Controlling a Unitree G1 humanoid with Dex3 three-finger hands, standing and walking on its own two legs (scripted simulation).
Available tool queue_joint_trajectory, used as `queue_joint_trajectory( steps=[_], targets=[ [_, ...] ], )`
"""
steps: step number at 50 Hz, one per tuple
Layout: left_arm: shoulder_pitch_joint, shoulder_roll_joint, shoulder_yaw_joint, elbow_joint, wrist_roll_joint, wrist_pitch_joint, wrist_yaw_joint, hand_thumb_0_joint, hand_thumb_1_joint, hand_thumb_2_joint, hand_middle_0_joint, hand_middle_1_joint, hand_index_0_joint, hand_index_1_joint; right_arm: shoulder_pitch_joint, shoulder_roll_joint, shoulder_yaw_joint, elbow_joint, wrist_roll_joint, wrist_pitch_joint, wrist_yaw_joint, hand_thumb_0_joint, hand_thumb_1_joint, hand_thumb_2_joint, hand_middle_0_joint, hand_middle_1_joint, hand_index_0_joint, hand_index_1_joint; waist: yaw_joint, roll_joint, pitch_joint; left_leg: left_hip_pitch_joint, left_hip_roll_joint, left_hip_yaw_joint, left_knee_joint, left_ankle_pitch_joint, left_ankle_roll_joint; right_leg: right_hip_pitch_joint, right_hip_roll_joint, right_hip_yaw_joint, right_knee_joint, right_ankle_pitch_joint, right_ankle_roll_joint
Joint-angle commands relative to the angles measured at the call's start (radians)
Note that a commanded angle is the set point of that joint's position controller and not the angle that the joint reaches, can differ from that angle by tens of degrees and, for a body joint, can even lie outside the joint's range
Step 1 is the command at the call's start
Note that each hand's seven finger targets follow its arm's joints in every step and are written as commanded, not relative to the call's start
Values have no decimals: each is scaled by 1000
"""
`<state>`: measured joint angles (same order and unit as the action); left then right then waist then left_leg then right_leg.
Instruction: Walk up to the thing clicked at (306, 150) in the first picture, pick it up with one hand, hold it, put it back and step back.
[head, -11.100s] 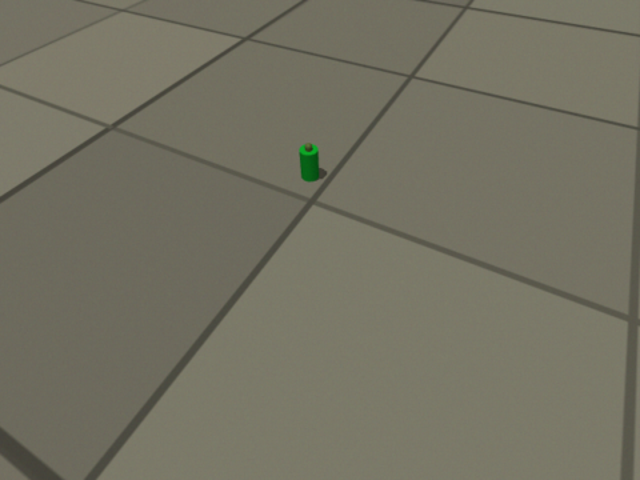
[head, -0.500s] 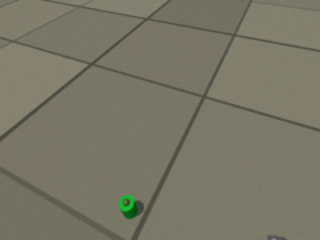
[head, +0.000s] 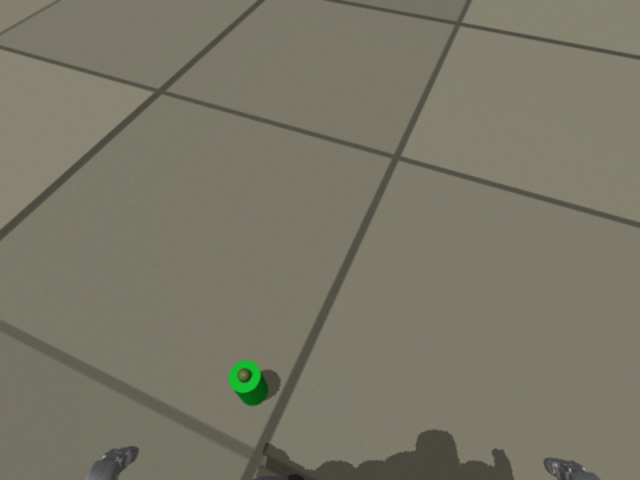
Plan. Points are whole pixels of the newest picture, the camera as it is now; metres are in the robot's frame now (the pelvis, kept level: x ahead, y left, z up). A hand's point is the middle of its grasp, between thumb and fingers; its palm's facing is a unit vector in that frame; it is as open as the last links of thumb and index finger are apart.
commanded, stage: walk up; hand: left
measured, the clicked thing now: (248, 382) +0.40 +0.25 -0.68
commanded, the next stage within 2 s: stand in 1.94 s
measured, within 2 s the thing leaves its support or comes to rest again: neither
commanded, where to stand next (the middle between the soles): +0.05 +0.02 m, yaw +1 degrees
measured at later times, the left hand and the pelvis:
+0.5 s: hand out of the picture -0.03 +0.26 -0.15, palm faces +0.05 -0.93 -0.37, open 7.4 cm; pelvis -0.06 -0.01 -0.01, yaw +5 degrees
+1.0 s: hand out of the picture -0.02 +0.31 -0.14, palm faces +0.05 -0.82 -0.58, open 7.4 cm; pelvis -0.02 +0.00 -0.03, yaw +3 degrees
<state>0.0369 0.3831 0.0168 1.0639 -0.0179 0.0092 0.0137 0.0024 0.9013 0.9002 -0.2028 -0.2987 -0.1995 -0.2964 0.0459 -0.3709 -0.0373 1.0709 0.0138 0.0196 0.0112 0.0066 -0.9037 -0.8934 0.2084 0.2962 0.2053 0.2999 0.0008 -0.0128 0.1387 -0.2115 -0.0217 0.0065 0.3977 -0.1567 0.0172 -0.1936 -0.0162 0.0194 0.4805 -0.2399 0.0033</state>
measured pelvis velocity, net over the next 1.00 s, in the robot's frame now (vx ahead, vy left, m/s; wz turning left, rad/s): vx -0.02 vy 0.00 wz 0.06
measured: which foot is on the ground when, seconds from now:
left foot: down 0.00-0.16, up 0.18-0.46, down 0.48-0.78, up 0.80-1.00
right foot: down 0.00-0.48, up 0.50-0.76, down 0.78-1.00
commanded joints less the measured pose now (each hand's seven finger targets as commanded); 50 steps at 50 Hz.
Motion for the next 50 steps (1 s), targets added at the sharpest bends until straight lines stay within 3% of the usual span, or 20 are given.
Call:
queue_joint_trajectory(
  steps=[1, 6, 8, 9, 11, 13, 16, 19, 22, 23, 24, 26, 30, 35, 37, 38, 39, 40, 43, 50],
  targets=[
    [44, 189, 46, -88, 8, 11, 17, 0, 900, 900, -200, -300, -200, -300, -28, -255, -67, -115, -6, 8, -18, 0, -900, -900, 200, 300, 200, 300, 4, 113, -271, 75, 222, -150, 23, 469, 131, 32, -25, 12, 175, 200, -43],
    [170, 199, 77, -78, 26, 23, 13, 0, 900, 900, -200, -300, -200, -300, -109, -239, -76, -195, -18, 32, -12, 0, -900, -900, 200, 300, 200, 300, 53, 122, -243, -165, 210, -197, 132, 147, 153, 70, -42, 49, 234, -4, -90],
    [126, 327, 106, -120, 44, 10, 13, 0, 900, 900, -200, -300, -200, -300, -89, -168, -64, -219, -19, 46, -19, 0, -900, -900, 200, 300, 200, 300, 71, -268, -131, -248, -108, -57, 588, -373, 8, -126, -364, 466, -207, 141, -236],
    [66, 371, 113, -173, 59, 0, 19, 0, 900, 900, -200, -300, -200, -300, -25, -181, -64, -217, -40, 60, -28, 0, -900, -900, 200, 300, 200, 300, 49, -224, -98, -224, -98, -207, 762, -468, -7, -242, -428, 589, -226, 133, -295],
    [-50, 288, 108, -211, 53, -2, 26, 0, 900, 900, -200, -300, -200, -300, 104, -221, -84, -169, -17, 56, -23, 0, -900, -900, 200, 300, 200, 300, -32, -66, -125, -205, -85, -235, 889, -341, -9, -219, -306, 343, -168, 62, -228],
    [-34, 198, 92, -214, 71, -23, 12, 0, 900, 900, -200, -300, -200, -300, 219, -217, -81, -121, -11, 24, -6, 0, -900, -900, 200, 300, 200, 300, -32, -135, -264, -165, -39, -141, 718, -257, -35, -31, -178, 235, -221, -393, -143],
    [103, 267, 132, -222, 88, -30, -27, 0, 900, 900, -200, -300, -200, -300, 189, -263, -89, -162, -39, -10, 28, 0, -900, -900, 200, 300, 200, 300, 43, -254, -232, -273, -28, -22, 507, -405, -43, 149, -249, 363, -257, -619, -201],
    [215, 289, 139, -207, 73, -23, -33, 0, 900, 900, -200, -300, -200, -300, 122, -210, -76, -198, -50, -26, 31, 0, -900, -900, 200, 300, 200, 300, 68, -160, -101, -197, 10, -6, 226, -423, -2, 102, -242, 295, -245, -404, -199],
    [121, 267, 114, -262, 61, -14, -44, 0, 900, 900, -200, -300, -200, -300, 323, -180, -94, -140, -59, -46, 19, 0, -900, -900, 200, 300, 200, 300, -74, -92, -127, 212, -37, 110, -113, -151, 38, -132, -115, 97, -139, -369, -96],
    [92, 199, 90, -286, 61, -10, -44, 0, 900, 900, -200, -300, -200, -300, 392, -208, -113, -124, -66, -55, 10, 0, -900, -900, 200, 300, 200, 300, -122, 54, -98, 395, 22, -18, -226, -212, 67, -352, -20, -12, 60, -387, -31],
    [102, 106, 76, -316, 46, -6, -45, 0, 900, 900, -200, -300, -200, -300, 371, -269, -120, -159, -86, -61, 3, 0, -900, -900, 200, 300, 200, 300, -94, 276, -47, 423, 272, -459, -277, -576, 110, -636, 109, -35, 390, -377, -14],
    [62, 228, 104, -308, 51, -24, -42, 0, 900, 900, -200, -300, -200, -300, 277, -357, -126, -213, -48, -80, -1, 0, -900, -900, 200, 300, 200, 300, -83, 66, 97, 63, 442, -578, -328, -724, 227, -586, -8, 159, 483, -217, -13],
    [258, 255, 113, -224, 32, -31, -70, 0, 900, 900, -200, -300, -200, -300, 162, -279, -97, -260, -47, -103, 3, 0, -900, -900, 200, 300, 200, 300, 6, 182, 24, 31, 254, -193, -264, -441, 162, -363, -19, 67, 426, -61, 0],
    [327, 245, 107, -203, 19, -67, -32, 0, 900, 900, -200, -300, -200, -300, 172, -270, -98, -315, -84, -39, 35, 0, -900, -900, 200, 300, 200, 300, 15, 228, 33, -173, 178, -55, -98, -405, 164, -43, -26, -55, 182, -19, -4],
    [483, 275, 122, -144, 24, -85, 26, 0, 900, 900, -200, -300, -200, -300, 219, -211, -86, -344, -93, 5, 49, 0, -900, -900, 200, 300, 200, 300, 64, 37, -64, -183, 108, 29, 283, -159, 128, 137, -24, -48, 5, 125, 23],
    [541, 342, 144, -141, 33, -95, 47, 0, 900, 900, -200, -300, -200, -300, 290, -183, -78, -354, -83, 18, 52, 0, -900, -900, 200, 300, 200, 300, 84, -108, -112, -262, 56, 31, 507, -244, 92, 219, -61, 72, -61, 59, 2],
    [558, 421, 150, -179, 42, -105, 63, 0, 900, 900, -200, -300, -200, -300, 341, -152, -73, -374, -82, 31, 53, 0, -900, -900, 200, 300, 200, 300, 55, -221, -130, -354, -2, -29, 727, -433, 33, 185, -309, 433, -145, 111, -70],
    [477, 441, 144, -216, 33, -100, 74, 0, 900, 900, -200, -300, -200, -300, 340, -222, -97, -383, -85, 54, 45, 0, -900, -900, 200, 300, 200, 300, 27, -119, -138, -348, 31, -142, 831, -449, 24, 30, -454, 675, -211, -24, -219],
    [352, 383, 131, -258, 32, -101, 93, 0, 900, 900, -200, -300, -200, -300, 322, -289, -130, -363, -75, 68, 45, 0, -900, -900, 200, 300, 200, 300, -12, -27, -84, -355, 121, -190, 908, -334, -5, -103, -350, 437, -143, -99, -217],
    [162, 315, 103, -342, 60, -71, 69, 0, 900, 900, -200, -300, -200, -300, 279, -208, -117, -336, -2, 73, 6, 0, -900, -900, 200, 300, 200, 300, -28, -288, -114, -153, 26, -88, 743, -356, -13, -328, -211, 86, 67, 448, -207]
  ],
)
